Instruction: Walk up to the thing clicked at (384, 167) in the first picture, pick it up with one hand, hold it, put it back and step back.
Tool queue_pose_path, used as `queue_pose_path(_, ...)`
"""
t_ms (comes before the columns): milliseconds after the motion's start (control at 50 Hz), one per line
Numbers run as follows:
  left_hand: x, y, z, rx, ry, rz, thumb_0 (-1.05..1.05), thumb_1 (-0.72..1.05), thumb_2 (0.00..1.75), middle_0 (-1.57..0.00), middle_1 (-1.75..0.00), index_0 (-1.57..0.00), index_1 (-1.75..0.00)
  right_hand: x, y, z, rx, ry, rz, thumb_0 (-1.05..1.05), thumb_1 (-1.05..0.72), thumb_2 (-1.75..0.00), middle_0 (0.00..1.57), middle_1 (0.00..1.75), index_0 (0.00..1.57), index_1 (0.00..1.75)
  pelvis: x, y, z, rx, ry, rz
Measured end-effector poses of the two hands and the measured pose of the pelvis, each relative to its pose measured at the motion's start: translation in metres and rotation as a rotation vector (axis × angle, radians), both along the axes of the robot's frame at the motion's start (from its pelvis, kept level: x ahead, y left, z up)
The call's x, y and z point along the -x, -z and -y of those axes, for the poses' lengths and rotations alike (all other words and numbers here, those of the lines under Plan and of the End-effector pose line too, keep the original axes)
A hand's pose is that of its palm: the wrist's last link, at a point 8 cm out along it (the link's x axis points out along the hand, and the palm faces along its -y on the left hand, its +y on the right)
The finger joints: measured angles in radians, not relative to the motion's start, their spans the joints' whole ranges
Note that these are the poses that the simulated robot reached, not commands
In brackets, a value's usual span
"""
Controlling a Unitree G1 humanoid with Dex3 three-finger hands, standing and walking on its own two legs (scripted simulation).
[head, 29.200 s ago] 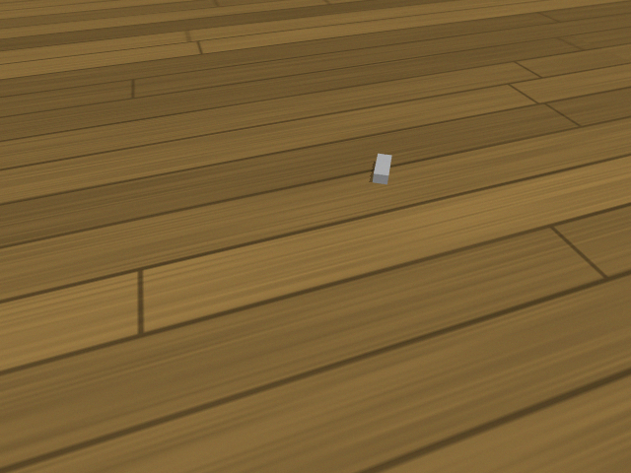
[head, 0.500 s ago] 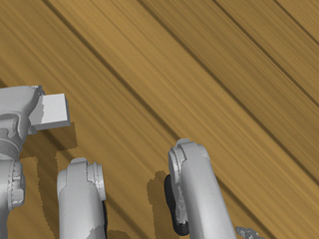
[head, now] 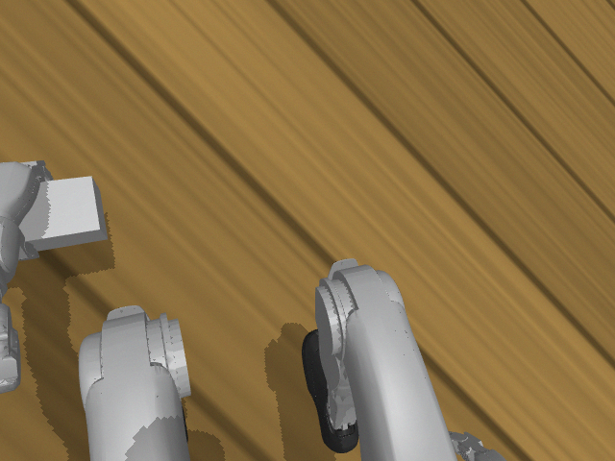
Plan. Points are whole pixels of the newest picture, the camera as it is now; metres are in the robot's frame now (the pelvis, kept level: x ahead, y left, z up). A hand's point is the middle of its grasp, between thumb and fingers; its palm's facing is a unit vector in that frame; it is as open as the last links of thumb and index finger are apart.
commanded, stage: rest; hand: left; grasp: from above
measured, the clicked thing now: (22, 219) +0.45 +0.29 -0.23
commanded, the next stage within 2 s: open in 1.24 s
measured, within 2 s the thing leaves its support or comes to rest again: rests again in 0.70 s
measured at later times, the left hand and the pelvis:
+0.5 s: hand (31, 221) +0.46 +0.28 -0.24, palm faces -0.46 -0.12 -0.88, open 10.5 cm; pelvis +0.00 +0.00 -0.02, yaw -3 degrees
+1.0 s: hand (38, 224) +0.46 +0.28 -0.26, palm faces -0.44 -0.13 -0.89, open 10.5 cm; pelvis +0.00 +0.01 -0.03, yaw -5 degrees
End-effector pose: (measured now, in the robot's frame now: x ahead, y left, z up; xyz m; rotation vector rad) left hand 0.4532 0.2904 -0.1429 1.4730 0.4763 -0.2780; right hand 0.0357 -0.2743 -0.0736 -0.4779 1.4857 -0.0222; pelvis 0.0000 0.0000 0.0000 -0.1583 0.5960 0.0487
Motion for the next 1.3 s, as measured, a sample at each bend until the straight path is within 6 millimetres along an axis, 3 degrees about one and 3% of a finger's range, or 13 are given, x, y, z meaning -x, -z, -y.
queue_pose_path(320, -0.006, 0.026, 0.002, 0.006, -0.034, 0.008, 0.0, -0.08, 0.55, -0.64, -0.64, -0.67, -0.57, 0.005, 0.008, -0.006, -0.027, -0.035, -0.013, 0.0, -0.9, -0.9, 0.21, 0.3, 0.2, 0.3, -0.002, 0.015, -0.003, 0.022, 0.016, 0.026)
queue_pose_path(600, -0.007, 0.052, 0.003, 0.023, -0.014, 0.003, 0.0, -0.08, 0.55, -0.63, -0.64, -0.67, -0.58, 0.015, 0.003, -0.008, -0.019, -0.092, -0.049, 0.0, -0.9, -0.9, 0.21, 0.3, 0.2, 0.3, -0.002, 0.026, -0.005, 0.048, 0.031, 0.069)
queue_pose_path(1060, -0.008, 0.062, 0.003, 0.031, -0.04, 0.019, 0.0, -0.07, 0.54, -0.63, -0.64, -0.67, -0.58, 0.013, -0.004, -0.024, -0.071, -0.167, -0.03, 0.0, -0.91, -0.9, 0.21, 0.3, 0.2, 0.3, 0.0, 0.028, -0.013, 0.084, 0.039, 0.101)
queue_pose_path(1300, -0.008, 0.063, 0.005, 0.016, -0.026, 0.007, 0.0, -0.07, 0.54, -0.63, -0.64, -0.66, -0.58, 0.024, -0.003, -0.024, -0.087, -0.194, -0.041, 0.0, -0.91, -0.91, 0.2, 0.3, 0.2, 0.3, 0.004, 0.032, -0.011, 0.086, 0.049, 0.137)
